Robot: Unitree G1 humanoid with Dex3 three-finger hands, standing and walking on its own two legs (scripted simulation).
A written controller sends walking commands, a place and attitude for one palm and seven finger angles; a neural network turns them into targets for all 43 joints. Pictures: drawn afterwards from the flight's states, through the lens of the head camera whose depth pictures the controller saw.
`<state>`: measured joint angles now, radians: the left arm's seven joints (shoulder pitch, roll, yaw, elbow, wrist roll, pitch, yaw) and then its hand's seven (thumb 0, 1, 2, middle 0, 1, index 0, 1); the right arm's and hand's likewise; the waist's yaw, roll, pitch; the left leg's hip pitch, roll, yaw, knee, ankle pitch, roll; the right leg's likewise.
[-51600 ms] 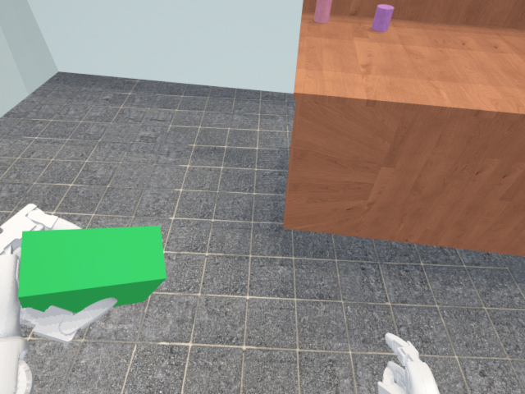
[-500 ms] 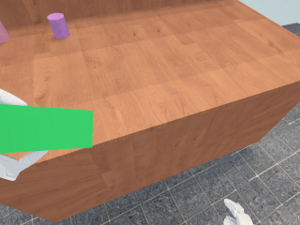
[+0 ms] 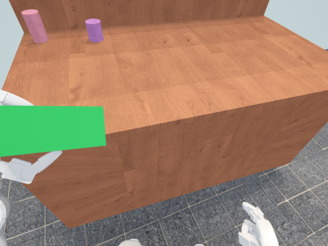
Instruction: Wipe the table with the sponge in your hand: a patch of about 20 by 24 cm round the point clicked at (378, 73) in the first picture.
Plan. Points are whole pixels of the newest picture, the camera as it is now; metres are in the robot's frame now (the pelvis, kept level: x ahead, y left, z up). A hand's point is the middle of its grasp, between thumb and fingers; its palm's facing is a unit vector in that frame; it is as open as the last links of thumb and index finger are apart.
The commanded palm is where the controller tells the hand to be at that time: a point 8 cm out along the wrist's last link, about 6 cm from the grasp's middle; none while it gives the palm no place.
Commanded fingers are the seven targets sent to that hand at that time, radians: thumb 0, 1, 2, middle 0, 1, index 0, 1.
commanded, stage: step back with the hand held close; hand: left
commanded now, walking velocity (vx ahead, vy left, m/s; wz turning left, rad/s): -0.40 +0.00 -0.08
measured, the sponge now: (68, 130) +0.25 +0.19 +0.22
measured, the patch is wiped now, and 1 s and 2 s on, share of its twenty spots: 0.90 0.90 0.90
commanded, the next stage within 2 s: stop stepping back and stand still in 0.32 s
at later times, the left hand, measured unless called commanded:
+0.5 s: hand (26, 201) +0.12 +0.18 +0.25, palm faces +0.26 -0.88 -0.40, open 10.3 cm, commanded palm +0.06 +0.25 +0.26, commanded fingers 0.00 0.10 1.30 -1.20 -1.60 -1.20 -1.60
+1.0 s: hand out of the picture +0.00 +0.23 +0.24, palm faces +0.42 -0.86 -0.30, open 10.3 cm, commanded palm -0.05 +0.27 +0.26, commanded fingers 0.00 0.10 1.30 -1.20 -1.60 -1.20 -1.60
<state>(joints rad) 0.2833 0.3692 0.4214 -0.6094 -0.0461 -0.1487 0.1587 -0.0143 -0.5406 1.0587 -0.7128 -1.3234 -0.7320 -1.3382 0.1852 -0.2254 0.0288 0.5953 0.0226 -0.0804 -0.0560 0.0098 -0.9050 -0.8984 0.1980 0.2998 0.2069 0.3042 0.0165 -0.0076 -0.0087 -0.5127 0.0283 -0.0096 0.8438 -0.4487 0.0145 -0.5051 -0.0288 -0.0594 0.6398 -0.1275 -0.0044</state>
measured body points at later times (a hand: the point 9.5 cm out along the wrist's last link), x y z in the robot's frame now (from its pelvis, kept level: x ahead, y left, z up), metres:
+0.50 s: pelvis -0.12 -0.01 +0.02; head -0.10 -0.01 +0.47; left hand +0.10 +0.23 +0.27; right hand +0.02 -0.25 -0.06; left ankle -0.11 +0.11 -0.64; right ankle -0.13 -0.14 -0.71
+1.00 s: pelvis -0.23 -0.01 +0.02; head -0.27 +0.00 +0.47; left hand -0.03 +0.27 +0.26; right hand -0.09 -0.24 -0.07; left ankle -0.22 +0.11 -0.66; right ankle -0.17 -0.08 -0.71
